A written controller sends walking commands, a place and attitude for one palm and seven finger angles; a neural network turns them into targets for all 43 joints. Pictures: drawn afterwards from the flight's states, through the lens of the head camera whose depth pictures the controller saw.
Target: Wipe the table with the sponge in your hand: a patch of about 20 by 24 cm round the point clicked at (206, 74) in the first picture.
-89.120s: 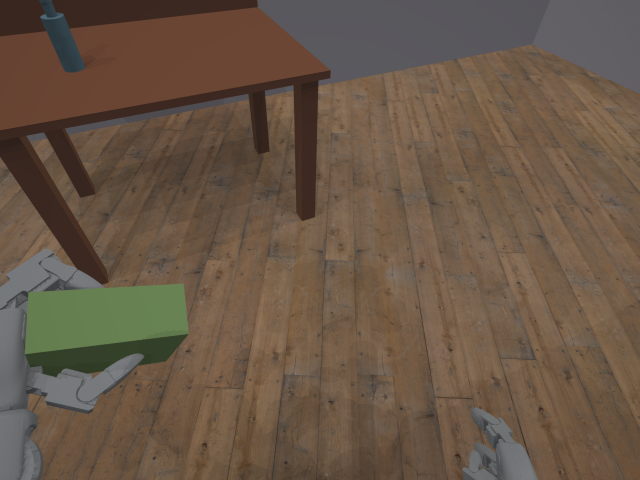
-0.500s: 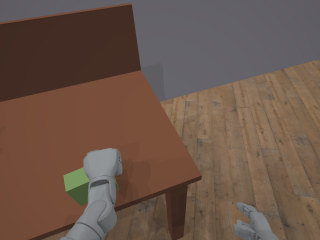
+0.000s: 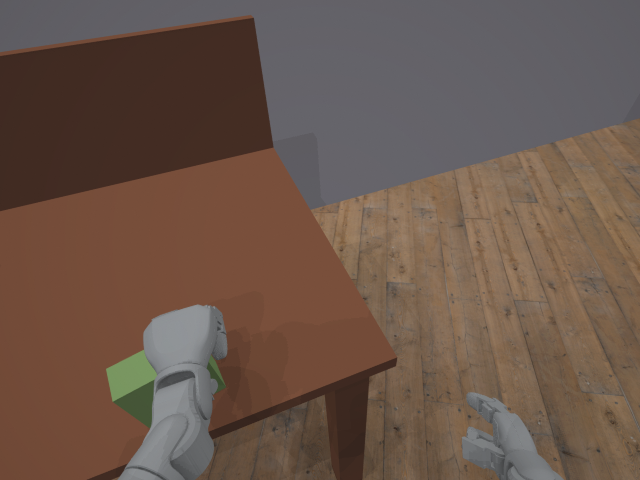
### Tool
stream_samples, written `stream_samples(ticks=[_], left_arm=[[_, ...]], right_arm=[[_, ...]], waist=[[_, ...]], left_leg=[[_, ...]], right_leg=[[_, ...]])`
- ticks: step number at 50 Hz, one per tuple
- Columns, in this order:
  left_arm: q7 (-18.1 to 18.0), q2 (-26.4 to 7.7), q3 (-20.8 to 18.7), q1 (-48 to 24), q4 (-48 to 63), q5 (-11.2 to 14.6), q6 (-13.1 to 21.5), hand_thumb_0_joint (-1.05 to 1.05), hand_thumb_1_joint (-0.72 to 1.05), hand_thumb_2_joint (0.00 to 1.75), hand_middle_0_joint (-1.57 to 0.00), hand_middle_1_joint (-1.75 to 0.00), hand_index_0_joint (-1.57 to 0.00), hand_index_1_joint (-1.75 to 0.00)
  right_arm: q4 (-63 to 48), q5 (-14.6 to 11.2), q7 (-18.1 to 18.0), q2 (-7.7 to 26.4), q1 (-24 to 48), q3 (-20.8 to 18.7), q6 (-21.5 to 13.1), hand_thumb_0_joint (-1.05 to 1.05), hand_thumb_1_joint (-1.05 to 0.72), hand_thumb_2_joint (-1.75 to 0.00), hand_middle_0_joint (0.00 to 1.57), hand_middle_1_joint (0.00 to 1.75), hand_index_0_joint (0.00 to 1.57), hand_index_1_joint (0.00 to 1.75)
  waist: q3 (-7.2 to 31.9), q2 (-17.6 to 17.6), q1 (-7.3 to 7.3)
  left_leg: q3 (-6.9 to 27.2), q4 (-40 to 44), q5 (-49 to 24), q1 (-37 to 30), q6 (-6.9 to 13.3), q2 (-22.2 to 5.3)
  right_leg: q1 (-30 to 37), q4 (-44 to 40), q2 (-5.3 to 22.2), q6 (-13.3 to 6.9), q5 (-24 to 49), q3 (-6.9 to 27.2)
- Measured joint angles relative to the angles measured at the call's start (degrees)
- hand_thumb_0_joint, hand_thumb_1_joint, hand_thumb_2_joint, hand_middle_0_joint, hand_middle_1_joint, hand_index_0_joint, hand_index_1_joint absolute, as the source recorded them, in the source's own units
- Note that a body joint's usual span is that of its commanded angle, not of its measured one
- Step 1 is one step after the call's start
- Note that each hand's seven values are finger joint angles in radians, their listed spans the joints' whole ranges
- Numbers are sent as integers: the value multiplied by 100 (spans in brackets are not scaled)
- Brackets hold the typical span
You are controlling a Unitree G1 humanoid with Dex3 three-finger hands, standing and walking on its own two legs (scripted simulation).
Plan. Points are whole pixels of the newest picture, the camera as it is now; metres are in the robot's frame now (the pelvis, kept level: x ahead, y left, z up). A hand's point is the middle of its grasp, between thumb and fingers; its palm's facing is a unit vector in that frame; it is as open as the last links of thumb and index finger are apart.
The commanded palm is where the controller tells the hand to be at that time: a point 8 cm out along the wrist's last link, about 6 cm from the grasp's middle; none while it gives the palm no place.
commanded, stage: slide back across to the middle lane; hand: left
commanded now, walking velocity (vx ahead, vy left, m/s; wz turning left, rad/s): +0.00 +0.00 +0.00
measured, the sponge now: (176, 383) +0.25 +0.24 -0.03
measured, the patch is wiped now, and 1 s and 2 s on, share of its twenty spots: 1.00 1.00 1.00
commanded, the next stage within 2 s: wipe forward along the middle lane in 0.34 s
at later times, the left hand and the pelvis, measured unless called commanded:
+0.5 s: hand (146, 390) +0.22 +0.26 +0.01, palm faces -0.01 -0.14 -0.99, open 6.8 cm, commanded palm +0.19 +0.27 +0.05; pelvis -0.01 +0.01 +0.00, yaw +0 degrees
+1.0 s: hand (148, 363) +0.26 +0.28 +0.00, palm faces -0.09 -0.04 -1.00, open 7.5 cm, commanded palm +0.24 +0.28 +0.03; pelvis -0.03 +0.00 -0.01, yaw +2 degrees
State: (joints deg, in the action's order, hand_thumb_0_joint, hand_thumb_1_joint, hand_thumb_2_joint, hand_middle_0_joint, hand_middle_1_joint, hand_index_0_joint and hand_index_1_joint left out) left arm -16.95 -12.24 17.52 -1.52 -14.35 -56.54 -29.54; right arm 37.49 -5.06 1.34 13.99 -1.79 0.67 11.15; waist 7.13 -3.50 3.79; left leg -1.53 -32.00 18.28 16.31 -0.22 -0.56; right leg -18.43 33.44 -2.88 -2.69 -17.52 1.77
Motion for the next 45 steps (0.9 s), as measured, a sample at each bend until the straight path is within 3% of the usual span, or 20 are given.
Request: stream_samples(ticks=[8, 16, 23, 35, 45], left_arm=[[195, -242, -231, 595, 540, 99, 72, -2, -33, 107, -75, -143, -121, -160], [278, -435, -606, 987, 772, 129, 535, -5, -35, 108, -76, -142, -121, -160], [249, -452, -747, 1066, 776, 92, 716, -6, -35, 108, -76, -142, -121, -160], [375, -426, -672, -33, -201, -159, 853, -7, -46, 117, -82, -140, -121, -160], [353, -528, -859, -725, -1104, -180, 970, -2, -51, 121, -84, -140, -121, -160]], right_arm=[[-25, 16, 13, 64, 58, -11, -114, 1, -90, -90, 19, 30, 20, 30], [-1, 100, -47, 54, 70, -44, -303, 1, -90, -90, 19, 30, 20, 30], [59, 139, -101, 36, -21, -91, -396, 1, -90, -90, 19, 30, 20, 30], [292, 157, -322, -19, -134, -26, -460, 1, -90, -90, 20, 30, 20, 30], [277, 140, -398, -2, -356, -35, -452, 1, -90, -90, 20, 30, 20, 30]], waist=[[-99, -37, 39], [-154, -18, 125], [-167, -31, 153], [-234, 31, 191], [-115, 7, 52]], left_leg=[[-21, 148, -10, -259, 2, -21], [-25, 181, -48, -256, 16, -28], [-4, 148, -90, -164, 58, 12], [117, -51, -172, 241, 96, 112], [177, -303, -148, 682, 60, 103]], right_leg=[[260, -167, -22, 2, 31, 27], [281, -257, -29, 17, 102, 36], [225, -274, 12, 58, 154, 16], [-127, -80, 114, 96, 179, -108], [-549, 169, 106, 65, 141, -174]])
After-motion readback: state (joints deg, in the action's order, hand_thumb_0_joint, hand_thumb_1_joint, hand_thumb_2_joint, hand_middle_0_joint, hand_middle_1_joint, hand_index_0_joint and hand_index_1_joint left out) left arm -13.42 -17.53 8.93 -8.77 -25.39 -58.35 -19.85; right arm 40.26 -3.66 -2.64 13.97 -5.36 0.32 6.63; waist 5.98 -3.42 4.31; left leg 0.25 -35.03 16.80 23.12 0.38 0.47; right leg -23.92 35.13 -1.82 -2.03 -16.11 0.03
